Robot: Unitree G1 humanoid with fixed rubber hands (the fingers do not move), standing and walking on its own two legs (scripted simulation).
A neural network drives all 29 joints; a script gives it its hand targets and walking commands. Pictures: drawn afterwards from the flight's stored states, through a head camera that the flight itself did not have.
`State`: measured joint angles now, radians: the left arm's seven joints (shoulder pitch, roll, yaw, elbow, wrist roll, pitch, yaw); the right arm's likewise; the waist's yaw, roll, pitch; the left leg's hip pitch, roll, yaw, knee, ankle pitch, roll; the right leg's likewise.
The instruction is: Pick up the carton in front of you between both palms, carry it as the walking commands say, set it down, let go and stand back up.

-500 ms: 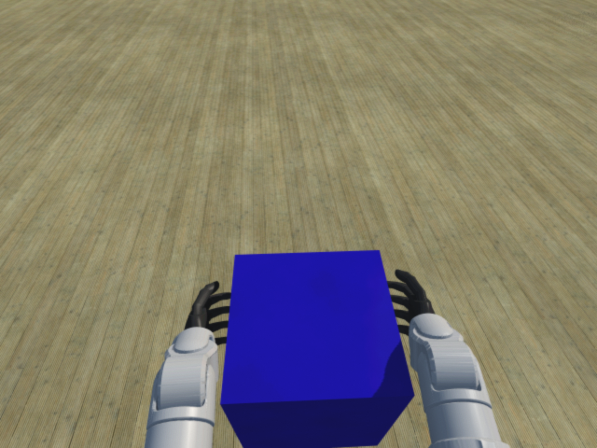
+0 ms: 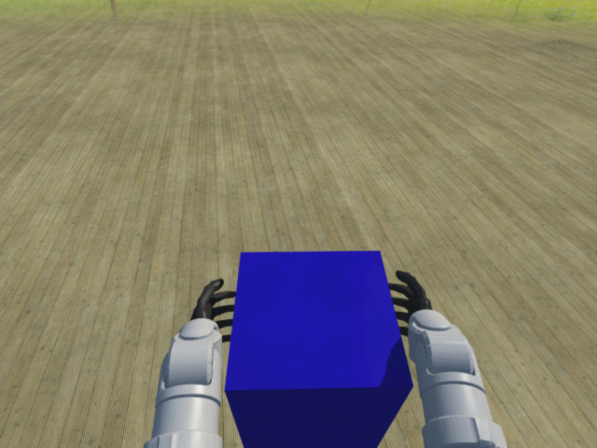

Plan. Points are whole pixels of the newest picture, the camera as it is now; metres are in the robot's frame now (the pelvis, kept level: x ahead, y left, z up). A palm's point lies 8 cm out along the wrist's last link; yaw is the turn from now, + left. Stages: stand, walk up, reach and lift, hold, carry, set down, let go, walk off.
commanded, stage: hold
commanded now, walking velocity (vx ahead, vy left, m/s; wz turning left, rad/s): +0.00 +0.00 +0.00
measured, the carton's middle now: (311, 353) +0.30 +0.00 -0.03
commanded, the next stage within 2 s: set down in 0.28 s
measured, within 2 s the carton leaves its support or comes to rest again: neither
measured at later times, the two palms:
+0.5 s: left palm (214, 315) +0.32 +0.14 +0.03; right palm (414, 305) +0.33 -0.15 +0.04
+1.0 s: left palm (223, 359) +0.37 +0.16 -0.17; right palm (378, 354) +0.37 -0.14 -0.16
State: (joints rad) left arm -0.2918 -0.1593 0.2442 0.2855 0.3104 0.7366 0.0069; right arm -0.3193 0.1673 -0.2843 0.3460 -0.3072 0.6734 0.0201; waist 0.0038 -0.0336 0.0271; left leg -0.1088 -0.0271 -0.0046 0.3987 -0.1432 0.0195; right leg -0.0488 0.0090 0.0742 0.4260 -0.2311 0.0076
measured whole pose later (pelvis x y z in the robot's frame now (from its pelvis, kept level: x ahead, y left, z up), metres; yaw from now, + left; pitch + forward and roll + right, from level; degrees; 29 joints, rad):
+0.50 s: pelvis +0.02 -0.01 +0.00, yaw +0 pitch -6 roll +0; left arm -0.37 -0.18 0.33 0.38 0.36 0.67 -0.01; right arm -0.39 0.19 -0.35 0.40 -0.34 0.64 0.02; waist 0.01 -0.03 0.03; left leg -0.14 -0.03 -0.03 0.42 -0.18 0.01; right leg -0.08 0.03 0.09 0.44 -0.26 0.00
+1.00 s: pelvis -0.02 -0.01 -0.09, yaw +0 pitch +30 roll -2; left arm -0.62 -0.06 0.37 0.53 0.24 0.18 -0.02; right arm -0.58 0.19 -0.41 0.48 -0.20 0.14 -0.07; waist 0.01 -0.03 -0.03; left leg -1.23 -0.04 -0.09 0.99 -0.28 -0.01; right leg -1.16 0.08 0.07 1.01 -0.38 0.02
